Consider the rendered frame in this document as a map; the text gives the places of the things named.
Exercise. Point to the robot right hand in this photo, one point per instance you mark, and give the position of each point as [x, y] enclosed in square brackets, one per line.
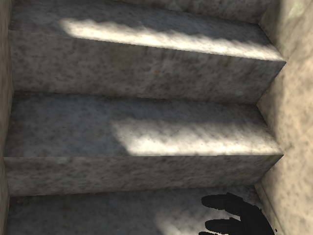
[253, 221]

